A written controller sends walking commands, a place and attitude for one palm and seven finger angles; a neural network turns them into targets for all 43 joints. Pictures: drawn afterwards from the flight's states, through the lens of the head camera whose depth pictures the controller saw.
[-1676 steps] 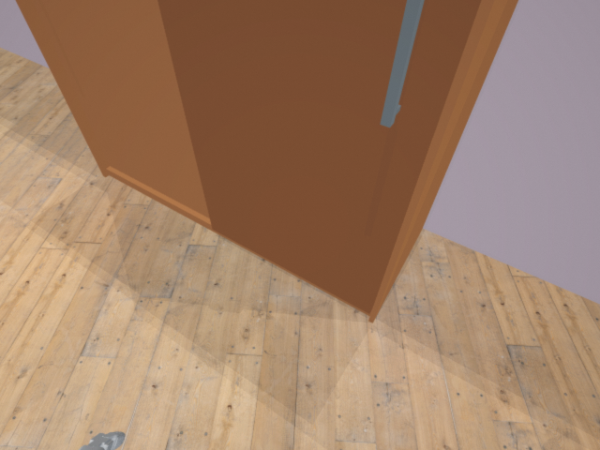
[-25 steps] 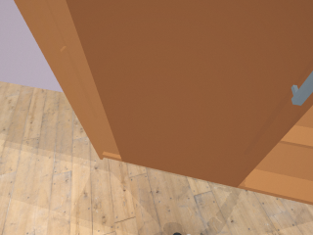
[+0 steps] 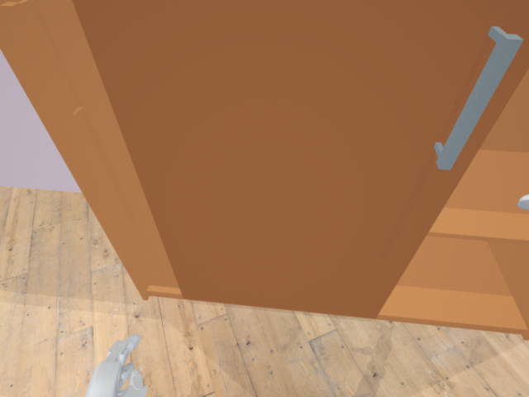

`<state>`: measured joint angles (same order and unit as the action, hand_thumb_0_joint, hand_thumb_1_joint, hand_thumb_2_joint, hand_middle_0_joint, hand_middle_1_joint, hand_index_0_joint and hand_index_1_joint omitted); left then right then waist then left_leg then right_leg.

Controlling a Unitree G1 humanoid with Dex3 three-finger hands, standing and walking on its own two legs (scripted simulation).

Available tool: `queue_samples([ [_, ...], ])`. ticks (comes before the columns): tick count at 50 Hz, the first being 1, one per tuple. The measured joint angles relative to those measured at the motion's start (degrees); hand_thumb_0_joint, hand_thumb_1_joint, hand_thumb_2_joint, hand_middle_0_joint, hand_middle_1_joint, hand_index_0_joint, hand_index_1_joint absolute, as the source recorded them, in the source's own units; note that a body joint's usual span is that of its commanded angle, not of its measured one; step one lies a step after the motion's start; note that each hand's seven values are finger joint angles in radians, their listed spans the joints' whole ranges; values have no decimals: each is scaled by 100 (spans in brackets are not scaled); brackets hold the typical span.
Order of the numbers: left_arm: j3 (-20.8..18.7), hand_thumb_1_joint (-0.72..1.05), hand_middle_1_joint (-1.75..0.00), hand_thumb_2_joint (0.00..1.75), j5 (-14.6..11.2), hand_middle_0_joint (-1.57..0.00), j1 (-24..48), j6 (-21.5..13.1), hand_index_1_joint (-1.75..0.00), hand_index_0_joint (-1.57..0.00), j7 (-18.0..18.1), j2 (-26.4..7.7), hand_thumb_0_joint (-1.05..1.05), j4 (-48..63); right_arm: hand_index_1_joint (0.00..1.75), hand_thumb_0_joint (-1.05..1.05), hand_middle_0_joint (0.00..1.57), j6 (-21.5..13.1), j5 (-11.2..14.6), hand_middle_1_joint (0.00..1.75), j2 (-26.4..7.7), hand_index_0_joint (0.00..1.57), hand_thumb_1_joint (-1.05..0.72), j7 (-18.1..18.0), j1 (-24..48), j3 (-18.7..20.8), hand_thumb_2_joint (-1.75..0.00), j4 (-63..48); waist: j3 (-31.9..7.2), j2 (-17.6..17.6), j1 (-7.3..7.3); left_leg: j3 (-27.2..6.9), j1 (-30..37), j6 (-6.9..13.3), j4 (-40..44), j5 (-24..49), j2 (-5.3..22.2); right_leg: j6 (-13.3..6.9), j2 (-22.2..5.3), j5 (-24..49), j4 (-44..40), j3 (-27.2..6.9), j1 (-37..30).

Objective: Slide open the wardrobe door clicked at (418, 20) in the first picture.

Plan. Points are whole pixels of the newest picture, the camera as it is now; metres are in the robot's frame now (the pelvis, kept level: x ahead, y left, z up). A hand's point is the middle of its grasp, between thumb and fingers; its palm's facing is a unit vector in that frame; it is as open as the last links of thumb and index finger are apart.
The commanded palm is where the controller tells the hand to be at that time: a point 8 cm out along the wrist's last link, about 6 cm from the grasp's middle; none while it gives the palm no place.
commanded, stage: draw the hand back to the body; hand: right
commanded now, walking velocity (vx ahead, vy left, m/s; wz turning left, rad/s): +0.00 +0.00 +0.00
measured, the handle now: (467, 105) +0.53 -0.33 +0.20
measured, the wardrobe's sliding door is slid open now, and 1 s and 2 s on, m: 0.56 0.56 0.56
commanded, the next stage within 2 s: step back with the hand held close in 1.60 s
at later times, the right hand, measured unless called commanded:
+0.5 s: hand out of the picture +0.30 -0.32 +0.20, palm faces +0.13 +0.99 -0.06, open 14.7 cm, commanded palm +0.26 -0.36 +0.21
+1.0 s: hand (514, 236) +0.26 -0.28 +0.19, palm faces +0.45 +0.83 -0.34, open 11.0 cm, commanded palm +0.21 -0.31 +0.20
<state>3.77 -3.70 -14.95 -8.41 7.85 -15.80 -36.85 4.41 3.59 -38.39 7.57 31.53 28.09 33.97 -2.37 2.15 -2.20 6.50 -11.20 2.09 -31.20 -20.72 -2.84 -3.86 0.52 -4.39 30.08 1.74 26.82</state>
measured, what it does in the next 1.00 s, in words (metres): stands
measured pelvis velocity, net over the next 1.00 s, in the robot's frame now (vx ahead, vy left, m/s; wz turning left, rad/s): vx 0.02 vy -0.01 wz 0.08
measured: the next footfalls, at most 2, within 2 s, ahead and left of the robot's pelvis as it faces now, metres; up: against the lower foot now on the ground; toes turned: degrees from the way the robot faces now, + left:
none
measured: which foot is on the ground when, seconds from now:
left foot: down 0.00-1.00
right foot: down 0.00-1.00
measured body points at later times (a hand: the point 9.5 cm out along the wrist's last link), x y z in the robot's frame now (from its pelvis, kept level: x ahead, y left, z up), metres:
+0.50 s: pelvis +0.02 -0.01 +0.00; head -0.02 +0.00 +0.45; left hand +0.20 +0.23 -0.05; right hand +0.29 -0.37 +0.21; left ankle -0.04 +0.10 -0.73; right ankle +0.13 -0.07 -0.73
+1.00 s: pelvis +0.02 -0.01 +0.01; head +0.00 +0.00 +0.46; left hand +0.18 +0.23 -0.07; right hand +0.24 -0.32 +0.20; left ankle -0.04 +0.09 -0.73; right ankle +0.13 -0.07 -0.73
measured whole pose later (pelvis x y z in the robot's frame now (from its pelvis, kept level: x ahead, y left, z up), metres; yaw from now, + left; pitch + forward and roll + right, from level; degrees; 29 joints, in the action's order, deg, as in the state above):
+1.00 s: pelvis +0.02 -0.01 +0.01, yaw +5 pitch -4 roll +1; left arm 2.6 -1.1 -12.6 -8.4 4.1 -13.5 -37.9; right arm -5.1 5.2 -22.3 -6.1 -15.9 22.2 -13.4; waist 0.4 3.1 -3.4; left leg 1.0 0.6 1.3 -21.2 -17.4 -2.3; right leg -4.2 1.4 -3.4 21.4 4.6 13.9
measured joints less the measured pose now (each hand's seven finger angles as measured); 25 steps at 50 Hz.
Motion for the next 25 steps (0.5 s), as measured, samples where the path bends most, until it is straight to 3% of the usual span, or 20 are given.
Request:
queue_samples([
  [2,22,90,-30,90,14,-21,-5,-33,-30,-21,5,14,1,-30,115,-1,26,-6,-22,116,-17,25,55,-14,45,16,-20,52,9,-5,-3,0,-14,12,-17,-7,-17,12,9,-4,25,-47,17],
  [3,43,90,-30,90,-21,-21,-14,-57,-30,-21,16,13,1,-57,115,-1,26,12,115,116,-38,25,55,101,72,12,-20,114,20,5,9,10,9,18,-2,-5,-32,11,6,35,20,-72,4],
  [8,179,90,-30,90,-198,-21,-148,-205,-30,-21,125,-39,1,-81,115,-1,25,378,914,116,-139,25,55,1514,-99,35,-20,280,-57,53,85,-38,195,16,145,28,-77,-2,-36,-48,60,-54,-114],
  [10,203,90,-30,90,-217,-21,-189,-265,-30,-21,112,-85,1,11,115,-1,25,494,1109,116,-204,25,55,2019,-300,168,-20,311,-113,87,137,-108,219,2,148,21,-86,-6,-65,-103,93,6,-144],
  [12,185,90,-30,90,-228,-21,-234,-325,-30,-21,66,-124,1,156,115,-1,26,571,1197,116,-235,25,55,2252,-584,294,-20,130,-148,119,166,-189,218,-9,119,2,-90,-13,-93,-158,129,82,-164],
  [20,114,90,-30,90,-269,-20,-234,-403,-30,-20,-85,-132,1,453,115,-1,26,771,1546,115,168,25,55,2064,-1678,463,-20,-1350,-216,124,40,-313,286,-65,86,-60,-25,-50,-59,-230,106,212,-285],
  [25,139,90,-30,90,-259,-20,-4,-410,-30,-20,-77,-69,1,439,114,-1,25,997,1567,115,542,25,54,1768,-2192,300,-21,-2236,-179,121,-98,-277,425,-87,141,-60,13,-72,-5,-229,73,183,-398],
])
